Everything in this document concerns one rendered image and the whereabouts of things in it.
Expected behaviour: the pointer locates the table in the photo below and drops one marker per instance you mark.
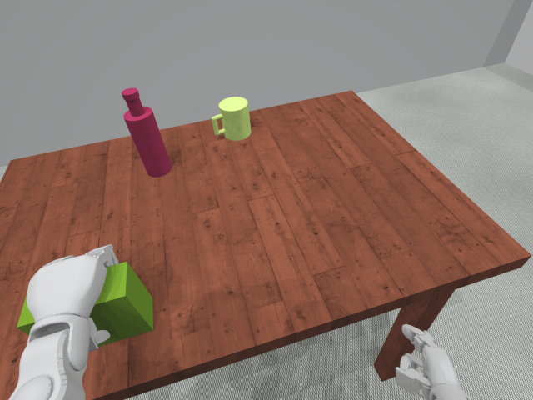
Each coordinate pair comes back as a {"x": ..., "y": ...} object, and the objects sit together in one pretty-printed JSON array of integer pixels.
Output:
[{"x": 323, "y": 217}]

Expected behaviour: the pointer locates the right robot hand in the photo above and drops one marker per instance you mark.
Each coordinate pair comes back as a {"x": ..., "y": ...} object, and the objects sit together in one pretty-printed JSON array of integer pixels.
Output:
[{"x": 417, "y": 376}]

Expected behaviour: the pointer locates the robot left forearm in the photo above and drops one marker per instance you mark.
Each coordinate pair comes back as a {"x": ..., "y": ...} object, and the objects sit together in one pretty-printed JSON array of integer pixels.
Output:
[{"x": 54, "y": 360}]

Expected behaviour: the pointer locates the left robot hand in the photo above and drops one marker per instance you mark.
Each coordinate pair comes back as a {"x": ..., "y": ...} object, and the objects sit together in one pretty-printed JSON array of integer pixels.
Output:
[{"x": 71, "y": 285}]

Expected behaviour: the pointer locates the sponge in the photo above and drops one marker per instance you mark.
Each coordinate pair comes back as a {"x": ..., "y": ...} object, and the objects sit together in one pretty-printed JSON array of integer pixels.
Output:
[{"x": 124, "y": 307}]

